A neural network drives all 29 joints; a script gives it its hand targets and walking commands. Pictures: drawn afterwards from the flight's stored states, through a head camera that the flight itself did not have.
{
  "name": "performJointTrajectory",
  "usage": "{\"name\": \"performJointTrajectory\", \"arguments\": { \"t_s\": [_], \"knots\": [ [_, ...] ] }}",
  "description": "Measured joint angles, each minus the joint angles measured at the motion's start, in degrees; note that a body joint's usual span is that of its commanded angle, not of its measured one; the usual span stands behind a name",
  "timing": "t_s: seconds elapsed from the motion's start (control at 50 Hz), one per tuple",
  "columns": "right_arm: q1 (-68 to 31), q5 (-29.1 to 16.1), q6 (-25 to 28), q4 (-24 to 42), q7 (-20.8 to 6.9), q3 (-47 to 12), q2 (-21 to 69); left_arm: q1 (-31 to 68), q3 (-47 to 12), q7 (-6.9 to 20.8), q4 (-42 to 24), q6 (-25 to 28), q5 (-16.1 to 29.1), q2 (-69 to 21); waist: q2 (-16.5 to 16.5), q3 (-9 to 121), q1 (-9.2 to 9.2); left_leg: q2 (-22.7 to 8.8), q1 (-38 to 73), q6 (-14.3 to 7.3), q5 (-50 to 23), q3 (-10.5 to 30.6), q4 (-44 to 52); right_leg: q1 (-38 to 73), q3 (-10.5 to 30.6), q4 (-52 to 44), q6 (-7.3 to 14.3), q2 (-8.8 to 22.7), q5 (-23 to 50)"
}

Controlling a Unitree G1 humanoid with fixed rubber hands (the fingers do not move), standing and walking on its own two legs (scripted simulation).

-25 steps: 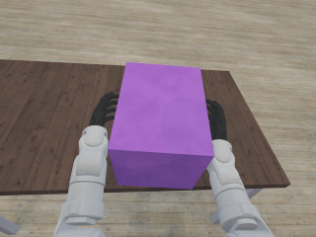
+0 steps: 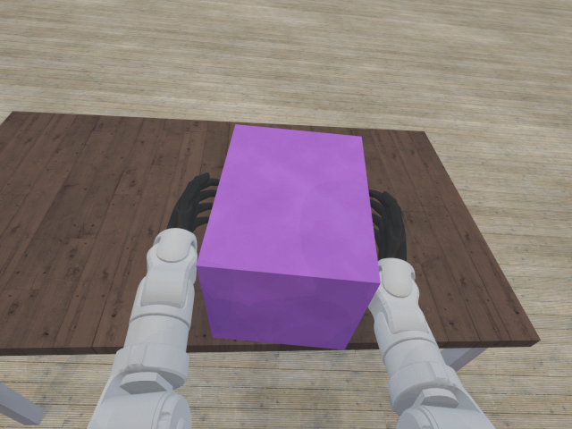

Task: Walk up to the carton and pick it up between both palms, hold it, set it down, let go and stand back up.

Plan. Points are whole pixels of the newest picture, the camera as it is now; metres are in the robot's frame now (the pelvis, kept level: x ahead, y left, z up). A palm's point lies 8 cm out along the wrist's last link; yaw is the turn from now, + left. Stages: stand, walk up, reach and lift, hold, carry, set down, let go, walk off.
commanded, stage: set down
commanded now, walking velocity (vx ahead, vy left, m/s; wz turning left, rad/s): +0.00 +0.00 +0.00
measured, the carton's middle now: (288, 234) +0.40 -0.01 +0.06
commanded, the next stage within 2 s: none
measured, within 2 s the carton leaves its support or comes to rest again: rests again in 1.30 s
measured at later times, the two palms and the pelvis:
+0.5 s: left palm (189, 227) +0.40 +0.14 +0.05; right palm (381, 247) +0.37 -0.15 +0.06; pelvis +0.00 +0.00 +0.00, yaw -1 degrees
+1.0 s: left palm (202, 232) +0.42 +0.13 +0.02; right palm (382, 261) +0.37 -0.16 +0.03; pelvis +0.01 +0.00 +0.00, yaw -1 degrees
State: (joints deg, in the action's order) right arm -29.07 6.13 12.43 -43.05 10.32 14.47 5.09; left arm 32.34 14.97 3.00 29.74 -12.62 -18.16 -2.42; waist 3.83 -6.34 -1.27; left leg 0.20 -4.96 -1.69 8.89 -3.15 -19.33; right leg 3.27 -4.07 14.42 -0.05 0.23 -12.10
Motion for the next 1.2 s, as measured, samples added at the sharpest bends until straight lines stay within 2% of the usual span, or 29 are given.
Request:
{"name": "performJointTrajectory", "arguments": {
  "t_s": [0.22,0.4,0.6,0.74,0.94,1.2],
  "knots": [
    [-3.3,5.2,2.2,-4.0,-1.0,8.5,1.2,7.5,3.1,0.0,13.1,6.2,-1.6,0.4,-0.3,2.5,0.74,-0.5,-4.4,-0.2,-1.7,-1.5,1.4,-5.9,1.3,0.6,0.0,-0.2,1.2],
    [-5.5,9.8,3.3,-6.3,-1.8,13.6,2.7,9.7,6.2,0.3,20.3,11.3,-2.6,1.3,0.4,3.8,1.57,-0.4,-6.7,-0.2,-1.9,-2.0,1.8,-8.7,1.5,1.2,0.0,-0.1,1.0],
    [-7.1,13.0,6.8,-9.3,-1.5,16.9,4.0,10.2,5.0,-0.3,24.9,16.0,-1.3,3.8,0.1,5.8,0.51,-0.4,-11.1,-0.1,-1.3,-0.8,0.3,-11.7,0.1,0.6,0.0,-0.1,1.0],
    [-6.6,13.4,8.9,-12.1,-0.9,17.6,3.5,10.8,4.6,-1.2,28.6,18.4,-1.1,4.0,-0.6,6.6,-0.17,-0.5,-12.6,-0.1,-0.9,-0.6,-0.3,-12.5,-0.2,-0.1,-0.1,-0.2,1.2],
    [-6.3,14.0,10.5,-13.0,-0.7,18.9,3.4,12.7,5.3,-1.7,33.4,21.9,-1.4,4.1,-1.2,7.0,-0.31,-1.0,-15.4,0.0,-1.1,-0.9,-0.6,-15.5,0.0,0.5,0.2,-0.6,1.4],
    [-8.7,17.1,11.9,-13.1,-0.3,22.2,4.6,16.2,7.2,-1.4,38.6,26.8,-1.8,6.0,-1.5,9.0,0.06,-1.3,-22.3,0.1,-1.7,-0.7,-1.9,-22.9,-0.4,2.9,0.4,-0.8,1.2]
  ]
}}
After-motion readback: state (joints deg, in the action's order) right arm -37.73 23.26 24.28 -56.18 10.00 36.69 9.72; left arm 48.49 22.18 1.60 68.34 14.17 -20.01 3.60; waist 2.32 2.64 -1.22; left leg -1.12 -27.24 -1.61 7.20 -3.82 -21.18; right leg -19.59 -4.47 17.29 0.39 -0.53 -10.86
